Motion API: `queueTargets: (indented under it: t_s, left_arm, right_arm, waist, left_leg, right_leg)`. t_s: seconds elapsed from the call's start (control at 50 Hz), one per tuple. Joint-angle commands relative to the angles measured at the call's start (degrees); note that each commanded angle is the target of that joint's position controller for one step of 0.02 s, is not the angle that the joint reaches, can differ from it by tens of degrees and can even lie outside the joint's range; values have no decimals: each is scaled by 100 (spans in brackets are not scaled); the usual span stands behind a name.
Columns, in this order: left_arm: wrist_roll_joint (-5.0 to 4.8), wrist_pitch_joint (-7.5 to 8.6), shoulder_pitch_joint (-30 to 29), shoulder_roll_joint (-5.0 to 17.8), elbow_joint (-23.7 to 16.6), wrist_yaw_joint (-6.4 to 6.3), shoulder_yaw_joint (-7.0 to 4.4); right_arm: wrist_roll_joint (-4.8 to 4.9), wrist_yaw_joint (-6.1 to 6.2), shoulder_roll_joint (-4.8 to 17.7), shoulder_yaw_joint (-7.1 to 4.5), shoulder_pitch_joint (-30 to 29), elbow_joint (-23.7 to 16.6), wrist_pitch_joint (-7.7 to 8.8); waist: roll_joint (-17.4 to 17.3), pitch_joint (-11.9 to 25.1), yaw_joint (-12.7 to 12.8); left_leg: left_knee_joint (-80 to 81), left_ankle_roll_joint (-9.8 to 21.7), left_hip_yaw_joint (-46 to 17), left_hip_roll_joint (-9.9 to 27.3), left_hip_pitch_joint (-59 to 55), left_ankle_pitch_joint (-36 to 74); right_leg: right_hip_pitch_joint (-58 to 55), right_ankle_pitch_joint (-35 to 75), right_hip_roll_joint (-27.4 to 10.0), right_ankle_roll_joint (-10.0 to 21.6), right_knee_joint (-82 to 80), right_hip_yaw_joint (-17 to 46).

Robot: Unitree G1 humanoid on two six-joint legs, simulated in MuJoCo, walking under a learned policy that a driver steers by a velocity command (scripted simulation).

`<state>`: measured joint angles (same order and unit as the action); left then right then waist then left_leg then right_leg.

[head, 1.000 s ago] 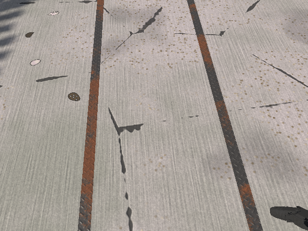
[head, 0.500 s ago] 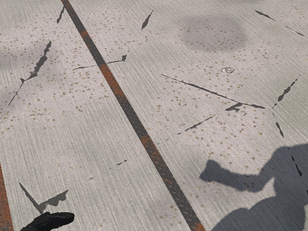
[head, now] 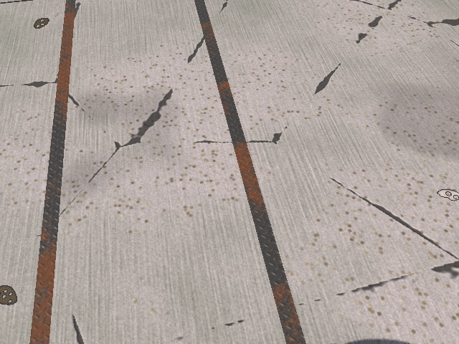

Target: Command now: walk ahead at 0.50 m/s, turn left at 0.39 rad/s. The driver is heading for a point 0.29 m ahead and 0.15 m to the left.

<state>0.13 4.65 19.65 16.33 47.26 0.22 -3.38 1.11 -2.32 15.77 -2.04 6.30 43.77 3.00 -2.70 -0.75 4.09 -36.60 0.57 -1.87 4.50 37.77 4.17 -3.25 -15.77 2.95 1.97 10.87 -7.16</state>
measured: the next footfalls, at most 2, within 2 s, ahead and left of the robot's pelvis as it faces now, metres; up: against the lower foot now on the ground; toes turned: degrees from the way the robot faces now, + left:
left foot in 0.12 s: +0.24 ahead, +0.13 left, +0.00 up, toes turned +7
right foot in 0.56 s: +0.42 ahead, -0.07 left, +0.00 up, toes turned +10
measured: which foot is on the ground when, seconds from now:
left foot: up 0.00-0.10, down 0.12-1.00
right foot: down 0.00-0.14, up 0.16-0.54, down 0.56-1.00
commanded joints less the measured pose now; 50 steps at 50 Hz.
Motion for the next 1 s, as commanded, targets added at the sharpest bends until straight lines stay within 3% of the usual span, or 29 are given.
queueTargets:
  t_s: [0.02,0.06,0.08,0.1,0.12,0.14,0.16,0.18,0.2,0.22,0.24,0.28,0.36,0.46,0.52,0.54,0.56,0.58,0.6,0.62,0.66,0.72,0.82,1.0]
  left_arm:
    - [-58,-38,64,958,-139,-61,-253]
    - [-73,-130,-37,1086,-145,-114,-290]
    - [-74,-182,-85,1172,-169,-155,-313]
    - [-72,-246,-167,1181,-206,-201,-307]
    - [-28,-244,-109,1093,-294,-257,-255]
    - [146,-98,493,348,-568,-161,7]
    - [69,115,309,530,-474,-66,24]
    - [-186,205,-196,911,-552,4,-94]
    - [-198,235,-427,842,-618,-12,-59]
    - [-82,202,-547,815,-569,-63,-80]
    - [-29,121,-514,833,-564,-96,-117]
    - [-12,-68,-196,632,-472,-135,-96]
    - [46,-174,-354,376,-487,-200,-24]
    - [-2,-138,-1010,413,-573,-102,-24]
    - [54,-111,-1068,509,-588,-54,-72]
    - [90,-88,-884,506,-520,-42,-87]
    - [138,-63,-804,678,-490,-62,-127]
    - [180,-64,-871,988,-553,-103,-168]
    - [176,-129,-942,711,-502,-126,-105]
    - [93,-194,-1016,350,-500,-110,-25]
    - [46,-264,-1280,345,-498,-40,-10]
    - [32,-218,-1353,490,-418,9,-55]
    - [13,-222,-1408,389,-161,-48,-50]
    - [-12,-377,-1698,345,254,-119,-72]
  right_arm:
    - [-1,-115,355,-62,-774,-670,93]
    - [-17,-168,473,-121,-632,-754,85]
    - [-27,-168,606,-197,-306,-726,66]
    - [-20,-143,822,-339,446,-559,52]
    - [4,-58,1217,-531,1400,-349,22]
    - [-29,22,1902,-669,1671,-369,16]
    - [-39,39,1497,-531,1731,-475,29]
    - [-115,51,1197,-421,1499,-468,43]
    - [-102,66,1009,-371,1150,-497,56]
    - [-66,75,795,-309,797,-523,44]
    - [-111,91,665,-255,593,-562,40]
    - [-175,97,707,-259,382,-565,59]
    - [-148,189,784,-267,301,-389,55]
    - [-160,252,763,-219,512,-95,-87]
    - [-128,244,698,-176,428,47,-138]
    - [-81,251,627,-143,345,73,-148]
    - [-116,252,517,-105,571,139,-122]
    - [-267,239,411,-79,1030,174,-62]
    - [-262,265,228,-30,1470,337,-63]
    - [-251,294,350,-27,1245,343,-124]
    - [-164,339,488,-72,1003,384,-318]
    - [-170,367,578,-103,845,461,-495]
    - [-152,396,486,-105,868,708,-452]
    - [-157,440,392,-87,980,1149,-408]
  waist:
    - [489,-435,47]
    - [649,-229,-123]
    - [770,57,-319]
    - [723,490,-748]
    - [435,1030,-1168]
    - [-1038,1712,-774]
    - [-762,2514,-960]
    - [-371,1853,-1054]
    - [-18,1248,-872]
    - [269,791,-678]
    - [129,622,-483]
    - [-27,603,-229]
    - [-179,666,-210]
    - [-218,635,-543]
    - [-229,487,-470]
    - [-169,489,-312]
    - [96,545,-338]
    - [647,789,-694]
    - [1215,1097,-827]
    - [1214,1096,-669]
    - [926,835,-635]
    - [619,581,-529]
    - [427,652,-470]
    - [279,214,-471]
  left_leg:
    - [273,194,116,-33,277,-368]
    - [311,381,449,-292,-145,-990]
    - [271,494,654,-513,-669,-1271]
    - [487,658,784,-768,-1688,-1161]
    - [580,932,175,-558,-3371,-928]
    - [706,2014,-2774,1077,-5706,-794]
    - [1551,2414,-4433,1689,-6202,-314]
    - [1515,2063,-3274,1501,-5663,625]
    - [1402,1822,-2344,1260,-4804,1562]
    - [1469,1612,-1708,1004,-3987,1995]
    - [1631,1510,-1372,844,-3316,2241]
    - [1883,1527,-956,662,-2573,2742]
    - [1939,1356,-313,408,-2444,2975]
    - [1858,1173,-386,467,-2809,1973]
    - [1464,1086,-670,589,-2935,1478]
    - [1225,931,-684,474,-2853,1088]
    - [976,654,-635,188,-2725,496]
    - [660,385,-451,-252,-2369,-682]
    - [524,118,-274,-474,-2038,-2020]
    - [578,-17,-221,-425,-2071,-2400]
    - [933,-1,-235,-380,-2216,-2038]
    - [1141,123,-309,-358,-2392,-1575]
    - [1156,68,-318,-302,-2514,-1046]
    - [1386,61,-259,-297,-2383,-1530]
  right_leg:
    - [-175,2380,-1855,696,-70,310]
    - [-412,4054,-1865,551,549,122]
    - [-449,5130,-1824,461,1133,10]
    - [-217,5682,-1656,306,2172,-192]
    - [861,4832,-1441,87,3621,-252]
    - [3516,525,-427,-362,5943,-145]
    - [4247,-1900,36,-397,6825,1029]
    - [4546,-1595,-346,-319,6973,1289]
    - [4474,-1221,-614,-283,6590,1162]
    - [4301,-1006,-812,-317,6120,1054]
    - [3859,-839,-931,-342,5821,1049]
    - [3250,-536,-891,-474,5467,963]
    - [3084,501,-793,-600,4094,882]
    - [2760,1467,-659,-525,2712,929]
    - [2538,1155,-570,-321,2104,936]
    - [2137,1598,-519,-203,1570,890]
    - [1593,3049,-756,-57,1244,1148]
    - [883,4774,-1325,223,1574,1632]
    - [453,4849,-1676,792,1751,1984]
    - [581,4233,-1709,954,1671,2157]
    - [1007,2938,-1325,689,1624,1909]
    - [1279,2528,-971,364,1701,1488]
    - [968,2941,-855,384,1857,1336]
    - [1054,1847,-673,288,1651,1226]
